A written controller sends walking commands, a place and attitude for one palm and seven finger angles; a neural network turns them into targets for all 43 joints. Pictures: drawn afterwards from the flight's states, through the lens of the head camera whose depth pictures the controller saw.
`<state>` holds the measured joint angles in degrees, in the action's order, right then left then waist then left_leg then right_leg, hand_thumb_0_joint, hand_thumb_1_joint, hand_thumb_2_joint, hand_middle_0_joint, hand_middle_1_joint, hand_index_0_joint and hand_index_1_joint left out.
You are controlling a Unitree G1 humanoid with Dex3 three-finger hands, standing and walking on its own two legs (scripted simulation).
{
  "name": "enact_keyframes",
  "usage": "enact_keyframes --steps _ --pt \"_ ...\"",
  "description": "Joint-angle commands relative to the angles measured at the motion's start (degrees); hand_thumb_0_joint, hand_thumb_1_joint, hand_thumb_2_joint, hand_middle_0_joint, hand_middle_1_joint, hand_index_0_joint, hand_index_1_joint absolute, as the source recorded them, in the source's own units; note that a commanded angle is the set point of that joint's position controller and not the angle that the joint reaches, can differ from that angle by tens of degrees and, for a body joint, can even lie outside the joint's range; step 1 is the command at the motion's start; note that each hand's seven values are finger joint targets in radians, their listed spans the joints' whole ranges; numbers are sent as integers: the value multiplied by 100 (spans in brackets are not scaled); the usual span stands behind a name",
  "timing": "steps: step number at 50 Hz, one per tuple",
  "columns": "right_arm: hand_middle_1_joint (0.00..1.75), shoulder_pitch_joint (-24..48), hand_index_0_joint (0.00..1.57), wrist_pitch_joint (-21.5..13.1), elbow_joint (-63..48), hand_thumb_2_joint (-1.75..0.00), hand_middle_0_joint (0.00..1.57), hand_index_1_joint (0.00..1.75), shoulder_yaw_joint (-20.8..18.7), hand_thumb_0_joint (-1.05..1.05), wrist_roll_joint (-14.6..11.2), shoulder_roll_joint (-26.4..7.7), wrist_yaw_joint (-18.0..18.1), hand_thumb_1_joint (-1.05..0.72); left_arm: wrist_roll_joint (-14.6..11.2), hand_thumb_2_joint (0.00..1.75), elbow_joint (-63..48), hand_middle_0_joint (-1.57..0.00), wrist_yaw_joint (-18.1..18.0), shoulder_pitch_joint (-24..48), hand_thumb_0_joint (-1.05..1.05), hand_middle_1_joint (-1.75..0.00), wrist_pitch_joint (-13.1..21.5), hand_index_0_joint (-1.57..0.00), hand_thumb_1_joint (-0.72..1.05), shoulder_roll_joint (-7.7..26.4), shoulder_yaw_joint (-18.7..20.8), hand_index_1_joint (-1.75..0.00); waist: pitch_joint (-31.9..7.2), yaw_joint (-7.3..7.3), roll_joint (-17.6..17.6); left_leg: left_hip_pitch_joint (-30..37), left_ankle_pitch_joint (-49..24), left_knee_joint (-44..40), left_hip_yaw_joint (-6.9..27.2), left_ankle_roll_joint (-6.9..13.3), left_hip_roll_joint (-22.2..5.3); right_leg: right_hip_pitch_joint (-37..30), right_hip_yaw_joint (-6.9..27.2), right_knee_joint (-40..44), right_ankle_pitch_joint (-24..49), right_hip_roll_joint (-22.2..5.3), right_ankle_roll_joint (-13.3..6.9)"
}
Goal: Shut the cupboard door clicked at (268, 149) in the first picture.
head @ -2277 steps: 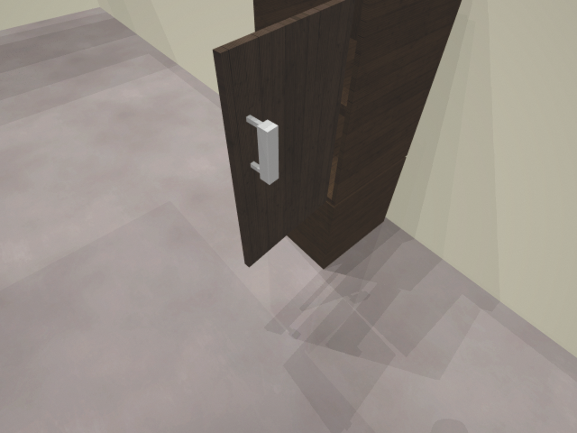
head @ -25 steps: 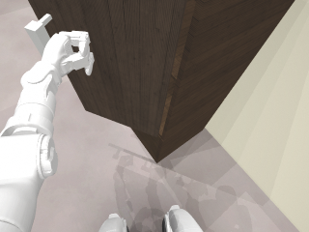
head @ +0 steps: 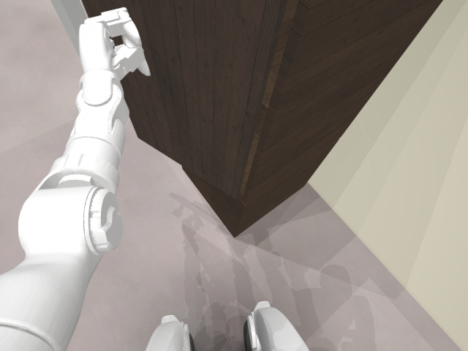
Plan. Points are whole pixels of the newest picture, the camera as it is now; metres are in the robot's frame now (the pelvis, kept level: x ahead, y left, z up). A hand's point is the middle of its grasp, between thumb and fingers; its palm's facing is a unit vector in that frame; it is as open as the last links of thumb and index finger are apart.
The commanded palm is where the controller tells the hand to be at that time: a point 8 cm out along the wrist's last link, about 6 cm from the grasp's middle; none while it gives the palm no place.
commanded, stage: pull the fist back off the door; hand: left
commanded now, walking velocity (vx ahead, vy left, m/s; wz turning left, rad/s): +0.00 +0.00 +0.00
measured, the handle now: (88, 21) +0.64 +0.16 +0.13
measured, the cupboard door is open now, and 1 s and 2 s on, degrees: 20 20 20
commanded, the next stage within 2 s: draw the hand back to the body in 0.68 s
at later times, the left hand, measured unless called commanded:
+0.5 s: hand (144, 100) +0.47 +0.08 +0.12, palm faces +0.02 -1.00 +0.01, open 3.1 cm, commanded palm +0.44 +0.13 +0.13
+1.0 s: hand (127, 117) +0.43 +0.09 +0.14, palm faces +0.02 -1.00 +0.00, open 3.1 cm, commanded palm +0.38 +0.15 +0.15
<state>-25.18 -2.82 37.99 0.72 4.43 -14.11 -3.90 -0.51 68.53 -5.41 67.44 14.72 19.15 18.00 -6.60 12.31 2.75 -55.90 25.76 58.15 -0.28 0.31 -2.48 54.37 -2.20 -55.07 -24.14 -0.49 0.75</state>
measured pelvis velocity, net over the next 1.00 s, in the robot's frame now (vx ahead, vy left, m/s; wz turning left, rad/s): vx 0.00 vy -0.01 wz -0.02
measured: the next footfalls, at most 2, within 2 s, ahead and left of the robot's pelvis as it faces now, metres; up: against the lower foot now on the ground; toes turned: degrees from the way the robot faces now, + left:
none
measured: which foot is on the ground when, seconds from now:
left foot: down 0.00-1.00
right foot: down 0.00-1.00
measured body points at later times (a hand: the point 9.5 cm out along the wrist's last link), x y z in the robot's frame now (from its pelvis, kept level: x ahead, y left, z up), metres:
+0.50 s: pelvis +0.01 -0.01 +0.03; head +0.08 -0.01 +0.48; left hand +0.47 +0.13 +0.12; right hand +0.05 -0.28 -0.09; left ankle +0.01 +0.11 -0.67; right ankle +0.01 -0.13 -0.67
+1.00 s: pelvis +0.00 -0.01 +0.04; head +0.04 -0.02 +0.48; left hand +0.42 +0.15 +0.14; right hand +0.06 -0.26 -0.09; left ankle +0.01 +0.11 -0.67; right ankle +0.01 -0.13 -0.67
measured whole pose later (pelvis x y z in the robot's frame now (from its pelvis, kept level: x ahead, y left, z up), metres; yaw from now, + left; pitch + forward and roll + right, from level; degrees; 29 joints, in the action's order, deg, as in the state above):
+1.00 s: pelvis +0.00 -0.01 +0.04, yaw -1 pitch +9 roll +0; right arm -20.6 0.9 36.3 0.2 -0.9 -13.4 -0.9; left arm -6.7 43.6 -0.9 32.0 17.8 8.5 9.8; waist -5.4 4.5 2.3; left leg -32.2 22.2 45.0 -2.9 -0.1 -2.1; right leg 32.9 0.2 -44.8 -21.3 -0.5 0.3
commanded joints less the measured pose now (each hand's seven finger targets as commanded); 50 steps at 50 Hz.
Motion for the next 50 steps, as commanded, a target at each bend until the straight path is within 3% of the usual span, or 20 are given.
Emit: enact_keyframes --steps 1,4,8,9,12,13,15,18,21,23,29,30,32,35,37,40,43,45,47,50 --pt "30 -1188 20 184 -232 -90 20 30 -450 0 -20 -1037 -89 -90 392 90 -1366 -130 -245 2761 0 -150 677 -130 90 889 -122 -150 -3339 136 360 2936 -2627 -639 249 33 153 -1498 -66 736 2262 324 -130" --pt "30 -1062 20 282 -362 -90 20 30 -432 0 -132 -992 13 -90 116 90 -1655 -130 -16 2569 0 -150 698 -130 90 1024 82 -150 -3354 -57 433 3098 -2631 -854 139 43 192 -1973 -13 896 2522 351 -148" --pt "30 -958 20 266 -472 -90 20 30 -408 0 -187 -891 92 -90 -96 90 -1875 -130 32 1583 0 -150 943 -130 90 1134 370 -150 -2922 -308 -48 2838 -2661 -1063 -36 90 232 -2645 28 1018 2980 375 -131" --pt "30 -904 20 264 -490 -90 20 30 -404 0 -199 -850 82 -90 -66 90 -1860 -130 54 1219 0 -150 992 -130 90 1001 291 -150 -2768 -388 -45 2780 -2678 -1108 -82 83 241 -2699 35 1043 3051 368 -136" --pt "30 -815 20 301 -491 -90 20 30 -461 0 -251 -840 41 -90 -95 90 -1580 -130 145 488 0 -150 939 -130 90 397 -110 -150 -2154 -347 -426 2689 -2406 -1241 -163 95 227 -2605 3 1217 2896 372 -125" --pt "30 -815 20 317 -510 -90 20 30 -478 0 -276 -860 62 -90 -140 90 -1645 -130 172 401 0 -150 937 -130 90 430 -73 -150 -2145 -386 -409 2765 -2452 -1296 -175 91 233 -2705 1 1223 2926 365 -137" --pt "30 -638 20 321 -557 -90 20 30 -486 0 -328 -801 62 -90 -265 90 -1983 -130 261 277 0 -150 907 -130 90 -41 -434 -150 -2092 -420 -235 2964 -2473 -1361 -204 78 241 -2669 -8 1294 2922 348 -144" --pt "30 -482 20 292 -594 -90 20 30 -508 0 -387 -773 101 -90 -405 90 -2476 -130 270 125 0 -150 938 -130 90 -348 -697 -150 -1968 -423 -288 3147 -2431 -1411 -206 91 244 -2685 -19 1365 2877 334 -137" --pt "30 -269 20 265 -528 -90 20 30 -504 0 -405 -777 156 -90 -392 90 -2643 -130 188 184 0 -150 992 -130 90 -326 -765 -150 -1783 -425 -339 3126 -2033 -1461 -182 93 255 -2587 13 1432 2560 300 -131" --pt "30 -182 20 226 -546 -90 20 30 -515 0 -412 -755 199 -90 -362 90 -3094 -130 122 412 0 -150 1098 -130 90 -370 -882 -150 -1986 -418 -247 3327 -2083 -1440 -170 101 265 -2621 18 1381 2588 288 -126" --pt "30 195 20 176 -560 -90 20 30 -442 0 -459 -743 294 -90 -328 90 -3029 -130 84 -109 0 -150 1063 -130 90 -177 -795 -150 -1904 -558 -262 3242 -1833 -1540 -143 78 278 -2736 46 1383 2405 233 -141" --pt "30 264 20 162 -599 -90 20 30 -436 0 -461 -721 291 -90 -347 90 -3104 -130 115 -147 0 -150 1025 -130 90 -409 -979 -150 -1928 -549 -171 3292 -1844 -1561 -156 69 283 -2733 33 1381 2405 229 -143" --pt "30 312 20 153 -580 -90 20 30 -430 0 -480 -733 309 -90 -405 90 -3057 -130 133 -8 0 -150 962 -130 90 -381 -972 -150 -1851 -520 -180 3311 -1777 -1567 -133 57 272 -2676 34 1414 2329 229 -146" --pt "30 350 20 138 -582 -90 20 30 -401 0 -489 -739 349 -90 -477 90 -2771 -130 178 -40 0 -150 892 -130 90 -328 -873 -150 -1738 -525 -571 3099 -1623 -1602 -132 73 290 -2789 56 1466 2257 219 -123" --pt "30 360 20 136 -547 -90 20 30 -384 0 -485 -748 363 -90 -471 90 -2570 -130 212 89 0 -150 884 -130 90 -218 -808 -150 -1609 -499 -547 2999 -1499 -1611 -134 73 295 -2723 70 1493 2139 201 -124" --pt "30 363 20 98 -560 -90 20 30 -376 0 -479 -721 330 -90 -471 90 -2517 -130 284 81 0 -150 966 -130 90 -544 -1055 -150 -1667 -513 -308 3151 -1544 -1585 -82 47 284 -2501 12 1424 2026 214 -167" --pt "30 370 20 88 -752 -90 20 30 -397 0 -492 -784 315 -90 -552 90 -2983 -130 349 -805 0 -150 957 -130 90 -157 -650 -150 -2178 -830 -197 3362 -1969 -1636 -115 40 280 -2949 2 1363 2362 234 -201" --pt "30 450 20 97 -852 -90 20 30 -389 0 -527 -736 314 -90 -598 90 -3383 -130 427 -1120 0 -150 847 -130 90 -272 -771 -150 -2092 -860 -398 3331 -2031 -1728 -166 60 262 -3146 -3 1433 2519 229 -177" --pt "30 534 20 120 -947 -90 20 30 -389 0 -565 -744 350 -90 -638 90 -3762 -130 451 -1460 0 -150 701 -130 90 -63 -633 -150 -1879 -924 -580 3239 -1885 -1869 -208 82 252 -3342 19 1562 2459 230 -158" --pt "30 733 20 83 -1069 -90 20 30 -357 0 -613 -698 428 -90 -733 90 -4568 -130 496 -1828 0 -150 556 -130 90 2 -609 -150 -1741 -1027 -481 3367 -1798 -2061 -242 106 254 -3568 33 1732 2354 230 -150"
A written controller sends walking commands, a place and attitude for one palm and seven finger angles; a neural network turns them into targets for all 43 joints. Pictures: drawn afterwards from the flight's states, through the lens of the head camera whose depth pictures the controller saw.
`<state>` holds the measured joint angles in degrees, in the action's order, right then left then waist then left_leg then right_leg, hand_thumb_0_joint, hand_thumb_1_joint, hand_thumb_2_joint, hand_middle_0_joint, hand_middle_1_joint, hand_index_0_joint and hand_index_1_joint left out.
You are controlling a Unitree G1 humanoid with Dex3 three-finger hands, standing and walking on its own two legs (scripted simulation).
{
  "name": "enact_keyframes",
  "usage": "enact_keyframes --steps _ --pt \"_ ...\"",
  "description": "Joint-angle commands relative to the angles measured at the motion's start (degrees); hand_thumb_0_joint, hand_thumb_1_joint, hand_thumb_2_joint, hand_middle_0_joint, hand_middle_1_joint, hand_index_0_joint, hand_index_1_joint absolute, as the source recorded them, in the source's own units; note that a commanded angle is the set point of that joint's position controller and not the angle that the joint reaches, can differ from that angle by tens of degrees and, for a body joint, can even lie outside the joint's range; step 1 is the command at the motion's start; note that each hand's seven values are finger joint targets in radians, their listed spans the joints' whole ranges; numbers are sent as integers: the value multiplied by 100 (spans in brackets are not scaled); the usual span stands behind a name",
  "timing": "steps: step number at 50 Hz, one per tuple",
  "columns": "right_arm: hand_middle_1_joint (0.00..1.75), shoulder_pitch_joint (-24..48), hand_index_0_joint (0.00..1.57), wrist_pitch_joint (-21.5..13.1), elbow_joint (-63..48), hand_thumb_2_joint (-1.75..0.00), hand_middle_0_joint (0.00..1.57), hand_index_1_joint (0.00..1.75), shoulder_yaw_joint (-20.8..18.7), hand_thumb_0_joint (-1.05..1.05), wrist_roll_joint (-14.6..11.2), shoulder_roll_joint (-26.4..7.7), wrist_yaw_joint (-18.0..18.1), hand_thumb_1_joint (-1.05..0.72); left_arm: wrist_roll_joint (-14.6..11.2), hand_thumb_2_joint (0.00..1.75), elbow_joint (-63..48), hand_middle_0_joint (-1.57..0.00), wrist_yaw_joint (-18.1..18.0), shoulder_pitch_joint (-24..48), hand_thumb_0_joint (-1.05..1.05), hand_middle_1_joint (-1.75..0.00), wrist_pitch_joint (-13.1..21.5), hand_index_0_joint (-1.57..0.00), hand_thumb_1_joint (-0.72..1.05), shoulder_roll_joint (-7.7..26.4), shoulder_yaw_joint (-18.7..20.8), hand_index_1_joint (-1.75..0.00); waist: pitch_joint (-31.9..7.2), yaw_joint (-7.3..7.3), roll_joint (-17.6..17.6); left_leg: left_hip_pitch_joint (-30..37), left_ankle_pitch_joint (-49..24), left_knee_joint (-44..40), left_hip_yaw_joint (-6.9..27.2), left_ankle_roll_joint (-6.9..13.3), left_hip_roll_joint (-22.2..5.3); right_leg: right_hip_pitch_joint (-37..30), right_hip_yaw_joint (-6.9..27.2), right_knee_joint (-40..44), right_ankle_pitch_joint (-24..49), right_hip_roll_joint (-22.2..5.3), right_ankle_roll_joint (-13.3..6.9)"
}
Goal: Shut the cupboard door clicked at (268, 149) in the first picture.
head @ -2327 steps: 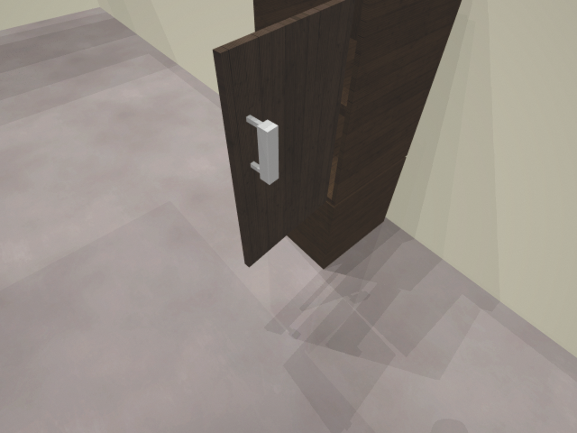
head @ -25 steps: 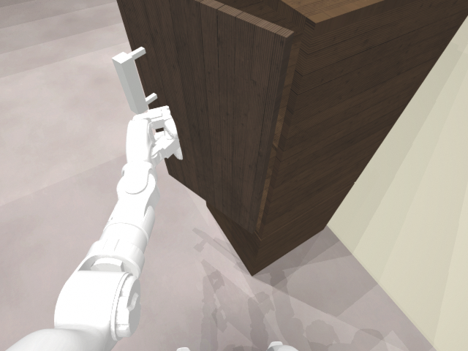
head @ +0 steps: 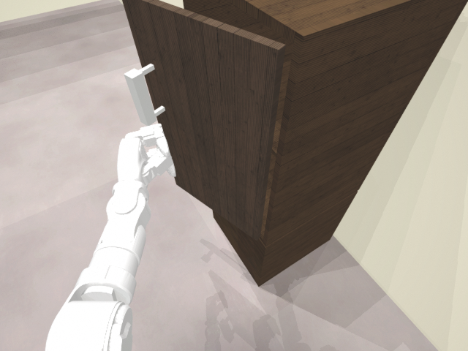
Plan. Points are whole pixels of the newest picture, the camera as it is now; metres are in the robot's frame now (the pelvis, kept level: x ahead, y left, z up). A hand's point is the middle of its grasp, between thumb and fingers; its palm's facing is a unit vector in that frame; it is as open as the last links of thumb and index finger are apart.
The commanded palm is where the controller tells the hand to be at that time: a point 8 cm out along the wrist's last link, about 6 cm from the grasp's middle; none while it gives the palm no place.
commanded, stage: draw the hand back to the body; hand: left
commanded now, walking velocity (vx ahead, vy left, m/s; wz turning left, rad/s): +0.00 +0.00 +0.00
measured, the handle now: (148, 94) +0.63 +0.18 +0.09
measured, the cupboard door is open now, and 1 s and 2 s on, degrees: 20 20 20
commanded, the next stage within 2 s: step back with the hand held close in 1.38 s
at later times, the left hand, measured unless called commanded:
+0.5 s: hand (88, 211) +0.29 +0.19 +0.15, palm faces +0.19 -0.96 -0.19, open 3.1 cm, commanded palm +0.25 +0.24 +0.16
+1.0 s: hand out of the picture +0.22 +0.28 +0.19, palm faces +0.47 -0.79 -0.39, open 6.1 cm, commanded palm +0.16 +0.32 +0.21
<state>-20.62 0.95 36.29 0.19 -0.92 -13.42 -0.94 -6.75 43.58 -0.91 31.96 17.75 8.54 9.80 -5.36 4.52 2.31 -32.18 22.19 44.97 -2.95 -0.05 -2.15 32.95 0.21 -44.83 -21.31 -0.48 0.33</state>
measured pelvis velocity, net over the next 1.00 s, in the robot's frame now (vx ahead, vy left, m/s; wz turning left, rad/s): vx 0.03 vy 0.01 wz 0.03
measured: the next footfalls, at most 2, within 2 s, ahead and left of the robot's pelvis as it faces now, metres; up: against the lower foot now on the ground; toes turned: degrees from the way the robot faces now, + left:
none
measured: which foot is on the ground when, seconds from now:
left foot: down 0.00-1.00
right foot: down 0.00-1.00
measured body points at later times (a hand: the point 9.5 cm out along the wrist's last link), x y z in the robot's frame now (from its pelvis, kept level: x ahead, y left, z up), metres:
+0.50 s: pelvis +0.01 +0.00 +0.03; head +0.00 -0.01 +0.48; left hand +0.28 +0.24 +0.16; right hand +0.22 -0.21 -0.04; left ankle +0.00 +0.12 -0.71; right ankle +0.01 -0.12 -0.71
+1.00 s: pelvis +0.03 +0.01 +0.04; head +0.01 -0.02 +0.48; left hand +0.18 +0.32 +0.21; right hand +0.21 -0.20 -0.06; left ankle +0.00 +0.12 -0.71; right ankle +0.01 -0.12 -0.71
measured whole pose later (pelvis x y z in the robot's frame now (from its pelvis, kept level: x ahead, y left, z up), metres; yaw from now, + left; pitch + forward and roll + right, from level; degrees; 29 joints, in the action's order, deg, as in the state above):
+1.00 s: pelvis +0.03 +0.01 +0.04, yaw +2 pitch -3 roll +0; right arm -12.7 -2.1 36.0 1.5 -0.1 -12.7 4.0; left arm -4.1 -20.6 -5.3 -25.2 2.4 19.2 19.1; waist -0.4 -3.2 4.2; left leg -5.1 15.7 24.2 -1.7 0.6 -0.3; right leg 4.6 -1.5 -23.0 -15.1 -1.8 1.4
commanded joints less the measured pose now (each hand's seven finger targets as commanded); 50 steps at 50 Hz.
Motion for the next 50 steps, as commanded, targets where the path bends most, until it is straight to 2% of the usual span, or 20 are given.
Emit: enact_keyframes --steps 1,2,4,6,9,15,16,17,19,24,26,30,33,34,36,38,42,45,48,50 --pt "30 326 20 -322 -910 -90 20 30 -306 0 -87 -760 151 -90 -131 90 -2359 -130 69 1679 0 -150 223 -130 90 1061 166 -150 -1802 -219 -506 1076 -1408 -803 26 153 209 -1449 -213 772 2025 232 -100" --pt "30 398 20 -358 -952 -90 20 30 -310 0 -95 -746 166 -90 -175 90 -2673 -130 93 1435 0 -150 190 -130 90 1120 227 -150 -1850 -321 -384 1150 -1410 -861 8 151 215 -1567 -202 806 2013 233 -109" --pt "30 539 20 -416 -971 -90 20 30 -267 0 -127 -718 216 -90 -235 90 -3046 -130 179 1060 0 -150 82 -130 90 1129 182 -150 -1729 -331 -192 1283 -1421 -947 -9 164 220 -1637 -196 908 2007 216 -113" --pt "30 661 20 -462 -962 -90 20 30 -255 0 -165 -736 257 -90 -314 90 -3109 -130 301 697 0 -150 -110 -130 90 1124 154 -150 -1329 -308 -410 1250 -1153 -1086 1 174 210 -1563 -202 1094 1699 215 -91" --pt "30 912 20 -545 -1051 -90 20 30 -201 0 -220 -722 327 -90 -430 90 -3530 -130 494 243 0 -150 -420 -130 90 1016 33 -150 -1123 -375 -110 1447 -1085 -1242 34 170 226 -1610 -222 1229 1561 178 -108" --pt "30 1248 20 -686 -1206 -90 20 30 -122 0 -272 -704 413 -90 -633 90 -4464 -116 768 -614 0 -135 -986 -116 90 1085 103 -135 -936 -469 -287 1772 -1224 -1440 117 172 239 -1844 -301 1404 1645 152 -109" --pt "30 1372 20 -624 -1194 -90 20 30 -136 0 -185 -571 498 -90 -77 90 -5035 -113 349 -869 0 -132 -893 -113 90 1340 -250 -132 -679 -489 -388 2041 -1282 -1702 85 189 247 -1906 -82 1762 1563 44 -95" --pt "30 1409 20 -592 -1192 -90 20 30 -120 0 -141 -563 546 -90 -21 90 -5067 -111 137 -1278 0 -129 -960 -111 90 1220 -215 -129 -541 -461 -440 2098 -1223 -1782 89 201 229 -1931 -120 1855 1454 36 -74" --pt "30 1474 20 -516 -1145 -90 20 30 -70 0 -109 -556 592 -90 85 90 -5357 -105 -74 -1635 0 -123 -1060 -105 90 1348 -123 -123 -359 -504 -371 2208 -1453 -1941 98 207 208 -2190 -146 1975 1669 32 -87" --pt "30 1589 20 -453 -1116 -90 20 30 19 0 -29 -484 631 -90 257 90 -6008 -92 -298 -1985 0 -108 -1175 -92 90 1420 -32 -108 -241 -516 164 2651 -1720 -2250 93 162 203 -2490 -194 2238 1792 41 -122" --pt "30 1655 20 -454 -1123 -90 20 30 41 0 -5 -468 632 -90 283 90 -6163 -86 -347 -2230 0 -102 -1212 -86 90 1401 -7 -102 -133 -542 155 2737 -1713 -2360 119 141 186 -2533 -237 2323 1720 66 -127" --pt "30 1704 20 -488 -1116 -90 20 30 67 0 44 -470 615 -90 326 90 -6612 -75 -416 -2717 0 -90 -1211 -75 90 1510 165 -90 -159 -599 244 2880 -1955 -2484 175 110 178 -2753 -278 2404 1847 89 -146" --pt "30 1731 20 -499 -1092 -90 20 30 33 0 76 -490 592 -90 331 90 -6723 -67 -443 -3396 0 -81 -1235 -67 90 1698 485 -81 -165 -681 45 2875 -2193 -2481 150 112 167 -2907 -279 2436 2069 95 -125" --pt "30 1730 20 -497 -1133 -90 20 30 38 0 81 -455 578 -90 307 90 -6870 -64 -437 -3511 0 -78 -1227 -64 90 1603 459 -78 -184 -673 -12 2860 -2260 -2481 160 107 172 -2986 -293 2389 2144 66 -123" --pt "30 1738 20 -491 -1128 -90 20 30 21 0 89 -457 564 -90 317 90 -7038 -58 -443 -3777 0 -72 -1229 -58 90 1663 600 -72 -120 -702 93 2860 -2450 -2458 159 86 156 -2968 -307 2373 2254 73 -117" --pt "30 1754 20 -514 -1098 -90 20 30 2 0 102 -486 559 -90 318 90 -7051 -53 -457 -4101 0 -66 -1237 -53 90 1858 870 -66 -25 -751 -59 2794 -2425 -2478 169 92 158 -2966 -319 2414 2233 80 -100" --pt "30 1721 20 -550 -1099 -90 20 30 -50 0 91 -457 544 -90 312 90 -7492 -42 -496 -4542 0 -54 -1175 -42 90 2015 1220 -54 -181 -795 89 2827 -2669 -2392 142 83 156 -3038 -330 2332 2373 59 -94" --pt "30 1716 20 -610 -1077 -90 20 30 -70 0 85 -449 538 -90 282 90 -7586 -34 -520 -4938 0 -45 -1143 -34 90 2091 1441 -45 7 -813 7 2708 -2590 -2393 142 86 146 -2977 -340 2351 2297 50 -77" --pt "30 1706 20 -708 -1047 -90 20 30 -116 0 72 -478 550 -90 287 90 -7787 -25 -561 -5255 0 -36 -1082 -25 90 2327 1788 -36 -4 -864 138 2691 -2529 -2388 138 86 146 -2969 -332 2375 2208 62 -77" --pt "30 1674 20 -757 -1046 -90 20 30 -119 0 69 -458 557 -90 267 90 -7850 -20 -584 -5435 0 -30 -1051 -20 90 2314 1881 -30 79 -867 244 2652 -2510 -2390 131 74 151 -2936 -346 2344 2179 45 -76"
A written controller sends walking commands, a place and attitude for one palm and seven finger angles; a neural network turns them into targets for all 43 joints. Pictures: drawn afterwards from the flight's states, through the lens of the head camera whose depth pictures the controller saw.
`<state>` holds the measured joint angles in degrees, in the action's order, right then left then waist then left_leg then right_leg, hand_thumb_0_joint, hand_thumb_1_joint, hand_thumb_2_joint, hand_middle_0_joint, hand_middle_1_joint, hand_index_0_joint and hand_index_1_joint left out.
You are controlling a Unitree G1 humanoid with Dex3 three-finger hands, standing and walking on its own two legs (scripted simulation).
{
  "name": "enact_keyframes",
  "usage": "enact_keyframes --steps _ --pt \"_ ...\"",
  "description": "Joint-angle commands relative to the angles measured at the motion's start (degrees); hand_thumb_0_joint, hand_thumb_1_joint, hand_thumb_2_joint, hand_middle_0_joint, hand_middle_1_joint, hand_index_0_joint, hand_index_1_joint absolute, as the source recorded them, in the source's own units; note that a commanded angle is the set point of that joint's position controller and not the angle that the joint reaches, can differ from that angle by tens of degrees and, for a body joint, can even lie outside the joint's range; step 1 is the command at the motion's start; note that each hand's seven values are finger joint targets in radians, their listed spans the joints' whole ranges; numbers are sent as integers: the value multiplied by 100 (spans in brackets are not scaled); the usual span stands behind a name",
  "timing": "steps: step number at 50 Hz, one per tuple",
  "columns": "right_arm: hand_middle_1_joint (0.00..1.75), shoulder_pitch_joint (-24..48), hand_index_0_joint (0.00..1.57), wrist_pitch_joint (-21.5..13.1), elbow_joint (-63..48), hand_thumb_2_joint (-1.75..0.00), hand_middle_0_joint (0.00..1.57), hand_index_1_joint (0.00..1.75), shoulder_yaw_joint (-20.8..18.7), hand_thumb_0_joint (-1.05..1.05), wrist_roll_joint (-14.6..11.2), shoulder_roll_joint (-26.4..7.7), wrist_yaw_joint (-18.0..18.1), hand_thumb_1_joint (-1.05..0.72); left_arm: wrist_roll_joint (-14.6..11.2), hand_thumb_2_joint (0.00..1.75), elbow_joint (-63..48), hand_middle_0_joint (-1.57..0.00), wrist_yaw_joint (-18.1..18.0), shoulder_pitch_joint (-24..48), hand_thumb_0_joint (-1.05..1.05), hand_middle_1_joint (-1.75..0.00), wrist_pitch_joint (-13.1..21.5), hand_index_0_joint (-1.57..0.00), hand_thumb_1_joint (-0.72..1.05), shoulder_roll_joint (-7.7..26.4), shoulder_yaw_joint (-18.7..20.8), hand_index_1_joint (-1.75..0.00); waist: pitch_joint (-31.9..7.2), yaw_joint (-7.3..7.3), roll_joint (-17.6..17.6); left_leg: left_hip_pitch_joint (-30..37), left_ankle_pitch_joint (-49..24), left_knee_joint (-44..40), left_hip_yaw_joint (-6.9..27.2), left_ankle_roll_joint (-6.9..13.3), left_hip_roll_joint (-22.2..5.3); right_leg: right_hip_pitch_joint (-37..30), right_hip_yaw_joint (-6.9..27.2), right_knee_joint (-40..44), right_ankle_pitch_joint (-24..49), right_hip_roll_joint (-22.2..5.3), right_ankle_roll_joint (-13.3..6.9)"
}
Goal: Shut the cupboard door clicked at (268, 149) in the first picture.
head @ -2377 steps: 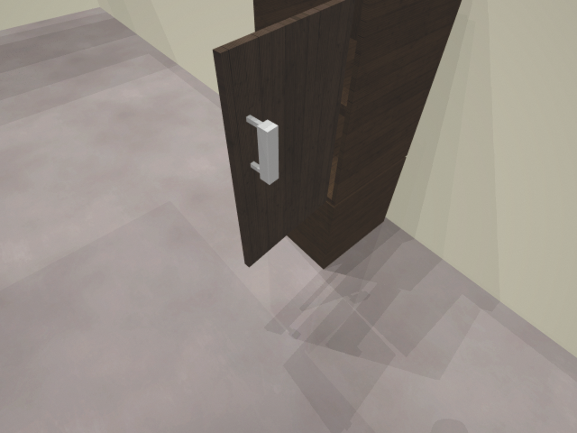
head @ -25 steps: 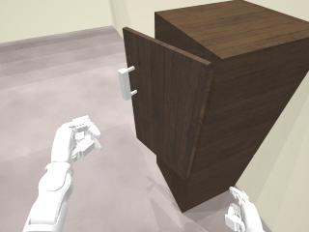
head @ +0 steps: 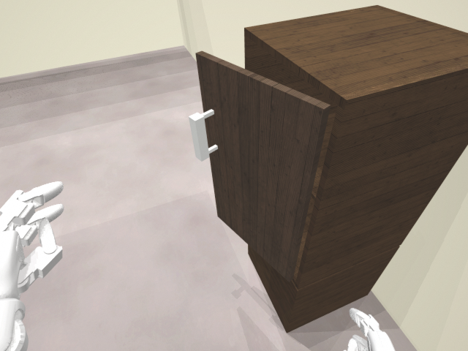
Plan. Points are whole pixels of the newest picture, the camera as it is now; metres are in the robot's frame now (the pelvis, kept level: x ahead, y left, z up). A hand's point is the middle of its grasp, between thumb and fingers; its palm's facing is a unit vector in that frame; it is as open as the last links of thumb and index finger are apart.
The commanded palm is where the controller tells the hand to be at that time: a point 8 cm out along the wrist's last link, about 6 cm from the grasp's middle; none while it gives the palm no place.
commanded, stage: draw the hand back to the body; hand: left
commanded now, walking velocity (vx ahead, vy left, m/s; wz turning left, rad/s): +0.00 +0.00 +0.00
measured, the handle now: (206, 134) +0.60 +0.15 +0.05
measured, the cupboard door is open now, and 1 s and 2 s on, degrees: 20 20 20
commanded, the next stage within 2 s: step back with the hand held close in 0.38 s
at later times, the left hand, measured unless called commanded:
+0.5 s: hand (48, 259) +0.18 +0.26 +0.16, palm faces +0.47 -0.80 -0.38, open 7.4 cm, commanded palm +0.13 +0.29 +0.17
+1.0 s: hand (14, 285) +0.15 +0.29 +0.15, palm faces +0.39 -0.79 -0.48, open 7.4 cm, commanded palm +0.08 +0.32 +0.17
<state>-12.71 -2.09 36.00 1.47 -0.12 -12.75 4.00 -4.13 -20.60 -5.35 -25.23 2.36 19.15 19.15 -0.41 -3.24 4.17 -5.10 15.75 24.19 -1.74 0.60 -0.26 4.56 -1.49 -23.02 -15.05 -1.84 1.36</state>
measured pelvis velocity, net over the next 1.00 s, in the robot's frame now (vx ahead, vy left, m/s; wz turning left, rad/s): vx -0.06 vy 0.02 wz -0.02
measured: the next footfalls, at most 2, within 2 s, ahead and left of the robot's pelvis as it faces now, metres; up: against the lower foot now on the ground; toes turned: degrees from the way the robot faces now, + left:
right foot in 1.66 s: -0.22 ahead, -0.11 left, +0.00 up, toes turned +3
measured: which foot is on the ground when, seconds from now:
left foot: down 0.00-1.00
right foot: down 0.00-1.00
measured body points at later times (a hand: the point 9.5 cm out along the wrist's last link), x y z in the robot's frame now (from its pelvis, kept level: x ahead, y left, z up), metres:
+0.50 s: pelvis -0.01 -0.01 +0.00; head -0.04 -0.03 +0.45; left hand +0.15 +0.30 +0.18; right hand +0.18 -0.22 -0.08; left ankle -0.03 +0.11 -0.74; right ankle -0.03 -0.13 -0.74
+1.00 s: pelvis -0.06 +0.02 -0.01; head -0.05 +0.03 +0.44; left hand +0.12 +0.33 +0.18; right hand +0.11 -0.23 -0.08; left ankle -0.03 +0.11 -0.74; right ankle -0.03 -0.13 -0.74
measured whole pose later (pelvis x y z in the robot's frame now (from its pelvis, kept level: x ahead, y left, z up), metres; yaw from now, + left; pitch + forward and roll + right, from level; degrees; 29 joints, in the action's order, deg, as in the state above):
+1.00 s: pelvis -0.06 +0.02 -0.01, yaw -1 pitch +0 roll -1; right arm -11.3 1.5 30.1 -0.7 -0.9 -13.2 4.7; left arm -3.2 -26.2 -7.0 -30.9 9.1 24.2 24.7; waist 0.2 0.3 0.5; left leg -17.4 12.9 30.1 -3.3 2.8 0.3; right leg 16.2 0.2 -26.6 -10.4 -2.6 3.2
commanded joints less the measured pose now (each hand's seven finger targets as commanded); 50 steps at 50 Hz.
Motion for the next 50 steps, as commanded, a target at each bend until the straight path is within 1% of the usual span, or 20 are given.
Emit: enact_keyframes --steps 1,3,10,12,13,16,20,24,25,26,27,30,33,36,38,39,43,44,48,50 --pt "30 874 20 -473 -982 -90 20 30 -249 0 -10 -527 65 -90 24 90 -1323 -20 -128 312 0 -30 492 -20 90 1065 753 -30 -286 -42 -80 -88 -1779 -310 -13 20 -31 18 -184 181 1504 189 -168" --pt "30 853 20 -510 -940 -90 20 30 -272 0 -21 -581 61 -90 44 90 -1175 -20 -108 436 0 -30 466 -20 90 909 565 -30 -63 18 -171 -89 -1615 -350 4 39 -52 200 -187 265 1317 197 -154" --pt "30 877 20 -572 -928 -90 20 30 -272 0 5 -573 113 -90 57 90 -1228 -20 -162 639 0 -30 525 -20 90 1088 695 -30 -293 -43 -214 -53 -1372 -375 11 83 7 63 -149 249 1155 174 -163" --pt "30 904 20 -587 -928 -90 20 30 -265 0 7 -550 111 -90 70 90 -1369 -20 -169 662 0 -30 542 -20 90 1127 729 -30 -345 -58 60 -18 -1388 -356 -20 73 24 37 -126 258 1186 172 -178" --pt "30 905 20 -605 -914 -90 20 30 -254 0 9 -554 112 -90 73 90 -1347 -20 -172 611 0 -30 534 -20 90 1222 817 -30 -301 -84 119 -53 -1391 -376 4 62 15 10 -119 288 1179 178 -183" --pt "30 908 20 -615 -927 -90 20 30 -241 0 12 -517 98 -90 62 90 -1398 -20 -163 616 0 -30 538 -20 90 1120 751 -30 -243 -58 188 -53 -1378 -387 -9 36 9 26 -129 275 1177 186 -187" --pt "30 910 20 -601 -936 -90 20 30 -246 0 12 -507 92 -90 21 90 -1187 -20 -128 479 0 -30 510 -20 90 1078 778 -30 -128 -56 -162 -97 -1324 -402 -31 55 -17 83 -125 329 1162 191 -158" --pt "30 920 20 -573 -942 -90 20 30 -249 0 5 -517 75 -90 24 90 -1184 -20 -98 538 0 -30 501 -20 90 1026 713 -30 -132 -39 -71 -87 -1270 -419 -35 66 -15 76 -106 363 1088 178 -157" --pt "30 911 20 -581 -934 -90 20 30 -261 0 10 -523 78 -90 22 90 -1196 -20 -110 535 0 -30 513 -20 90 1073 761 -30 -199 -48 -89 -72 -1282 -415 -30 66 -9 58 -113 350 1105 184 -156" --pt "30 920 20 -461 -1111 -90 20 30 -297 0 -42 -681 43 -90 66 90 -1542 -20 -162 1275 0 -30 740 -20 90 1731 1343 -30 52 155 -67 -536 -841 -120 28 174 -124 447 390 685 1335 -102 -191" --pt "30 891 20 -389 -997 -90 20 30 -305 0 -3 -631 70 -90 59 90 -1120 -20 -138 670 0 -30 788 -20 90 1370 1062 -30 -62 194 -319 -504 -839 6 102 171 -107 496 436 696 1433 -246 -232" --pt "30 858 20 -219 -1055 -90 20 30 -377 0 16 -669 54 -90 82 90 -1097 -20 -122 130 0 -30 856 -20 90 1193 892 -30 -392 220 -354 -469 -1245 90 90 123 -153 457 392 498 1923 -315 -231" --pt "30 872 20 -83 -1142 -90 20 30 -438 0 -3 -706 77 -90 78 90 -1313 -20 -159 -19 0 -30 903 -20 90 1332 993 -30 -681 247 -175 -408 -1837 15 114 103 -220 359 233 237 2360 -238 -160" --pt "30 815 20 50 -1299 -90 20 30 -479 0 -30 -722 112 -90 52 90 -1462 -20 -213 -228 0 -30 911 -20 90 1464 1158 -30 -955 239 -225 -456 -2479 -20 125 92 -301 134 127 -83 2804 -105 -91" --pt "30 867 20 113 -1355 -90 20 30 -492 0 -37 -738 132 -90 40 90 -1554 -20 -231 -331 0 -30 914 -20 90 1619 1311 -30 -1049 226 -150 -536 -2606 -38 160 100 -328 70 121 -196 2902 -80 -65" --pt "30 827 20 138 -1401 -90 20 30 -484 0 -49 -712 138 -90 34 90 -1574 -20 -235 -397 0 -30 918 -20 90 1509 1232 -30 -1044 239 -176 -660 -2587 -79 178 90 -359 -13 101 -282 2862 -56 -56" --pt "30 809 20 154 -1458 -90 20 30 -518 0 -48 -784 148 -90 51 90 -1604 -20 -277 -543 0 -30 960 -20 90 1581 1348 -30 -895 228 58 -1286 -1731 -280 267 180 -431 -116 147 -400 2329 26 -10" --pt "30 781 20 141 -1480 -90 20 30 -505 0 -67 -757 143 -90 57 90 -1615 -20 -280 -553 0 -30 979 -20 90 1477 1255 -30 -812 251 13 -1497 -1454 -324 274 195 -451 -156 158 -450 2210 29 -4" --pt "30 745 20 25 -1498 -90 20 30 -537 0 -61 -862 136 -90 145 90 -1725 -20 -314 -462 0 -30 1109 -20 90 1567 1394 -30 -650 252 230 -2546 155 -642 499 353 -574 -549 203 -756 1645 139 23" --pt "30 699 20 -53 -1515 -90 20 30 -515 0 -86 -836 137 -90 173 90 -1746 -20 -320 -388 0 -30 1171 -20 90 1420 1282 -30 -487 274 192 -3054 1000 -686 537 421 -614 -630 281 -917 1437 138 17"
